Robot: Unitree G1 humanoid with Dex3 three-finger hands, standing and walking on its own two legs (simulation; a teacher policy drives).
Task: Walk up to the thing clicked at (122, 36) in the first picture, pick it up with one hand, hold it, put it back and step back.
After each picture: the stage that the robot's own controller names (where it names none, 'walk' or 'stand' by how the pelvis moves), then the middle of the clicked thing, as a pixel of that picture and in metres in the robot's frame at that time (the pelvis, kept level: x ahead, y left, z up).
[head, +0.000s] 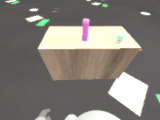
stand; (119, 38) +0.92 -0.31 -0.01
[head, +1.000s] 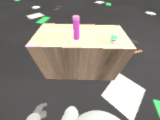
walk; (113, 38) +0.85 -0.20 +0.02
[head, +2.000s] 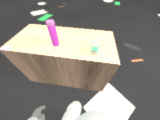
walk; (94, 48) +0.63 +0.04 +0.01
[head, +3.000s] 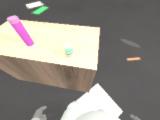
stand; (68, 50) +0.50 +0.23 +0.02
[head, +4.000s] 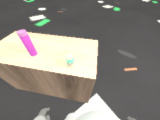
stand; (70, 60) +0.49 +0.20 -0.01
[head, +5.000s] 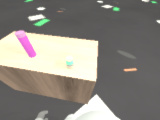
stand; (69, 62) +0.47 +0.19 -0.01
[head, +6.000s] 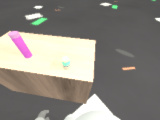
stand; (66, 63) +0.45 +0.22 -0.01
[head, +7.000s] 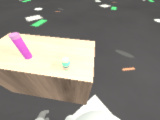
stand; (66, 63) +0.45 +0.22 -0.01
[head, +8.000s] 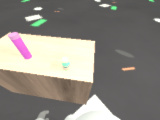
rise first; (65, 63) +0.45 +0.22 -0.01
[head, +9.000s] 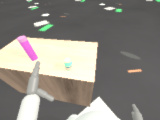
rise first; (68, 64) +0.46 +0.24 -0.01
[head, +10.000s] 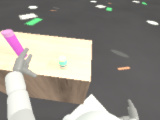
go down; (63, 62) +0.46 +0.22 +0.00
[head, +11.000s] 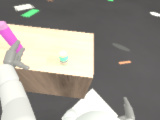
go down; (63, 58) +0.46 +0.21 +0.02
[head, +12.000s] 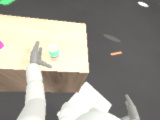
close in; (54, 53) +0.46 +0.23 +0.05
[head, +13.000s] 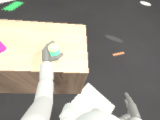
close; (55, 53) +0.46 +0.23 +0.06
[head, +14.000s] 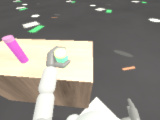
lift; (62, 58) +0.34 +0.18 +0.19
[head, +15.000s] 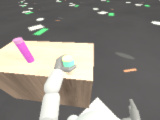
lift; (69, 65) +0.33 +0.15 +0.15
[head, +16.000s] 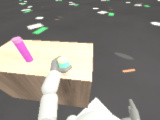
hold; (64, 66) +0.33 +0.18 +0.13
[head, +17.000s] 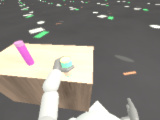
hold; (67, 66) +0.33 +0.17 +0.15
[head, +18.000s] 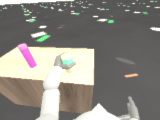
crouch; (68, 63) +0.33 +0.16 +0.19
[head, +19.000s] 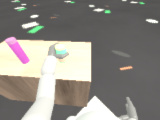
crouch; (61, 53) +0.42 +0.20 +0.17
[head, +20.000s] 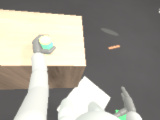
lower; (47, 46) +0.49 +0.25 +0.07
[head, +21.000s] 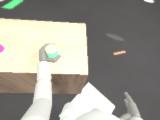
lower; (53, 54) +0.44 +0.24 +0.06
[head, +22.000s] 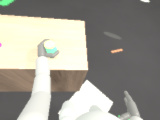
lower; (52, 50) +0.47 +0.24 +0.06
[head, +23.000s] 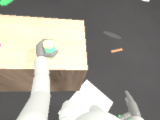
lower; (50, 50) +0.47 +0.24 +0.07
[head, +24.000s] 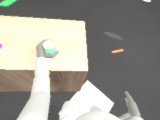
loosen; (51, 50) +0.47 +0.25 +0.07
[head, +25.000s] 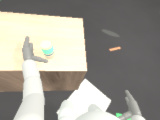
withdraw; (48, 50) +0.46 +0.25 +0.06
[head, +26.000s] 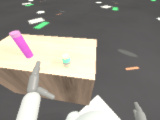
sink last; (66, 60) +0.46 +0.24 +0.03
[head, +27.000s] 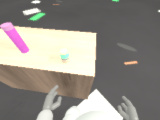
stand; (64, 56) +0.47 +0.24 +0.04
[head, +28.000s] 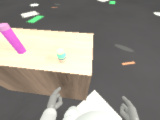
stand; (61, 55) +0.47 +0.25 +0.05
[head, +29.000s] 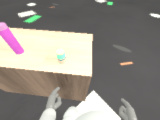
stand; (61, 56) +0.46 +0.25 +0.05
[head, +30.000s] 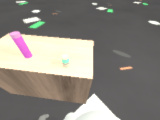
stand; (65, 60) +0.48 +0.23 +0.00
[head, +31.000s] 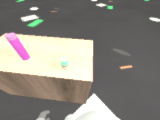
stand; (64, 62) +0.46 +0.24 -0.01
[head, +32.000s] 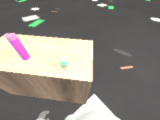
stand; (64, 63) +0.46 +0.23 -0.01
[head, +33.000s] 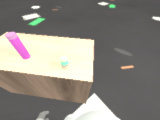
walk; (64, 62) +0.45 +0.23 -0.01
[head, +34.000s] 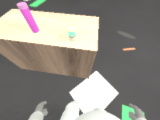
walk; (72, 34) +0.69 +0.23 +0.01
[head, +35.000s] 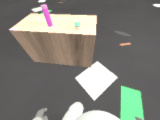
walk; (77, 24) +1.03 +0.26 +0.00
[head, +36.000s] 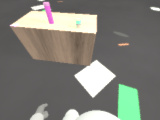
stand; (78, 23) +1.09 +0.21 +0.01
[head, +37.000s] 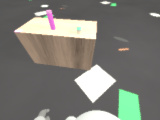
stand; (78, 29) +1.07 +0.21 -0.01
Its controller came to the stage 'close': yes
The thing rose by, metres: 0.23
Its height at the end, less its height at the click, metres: +0.00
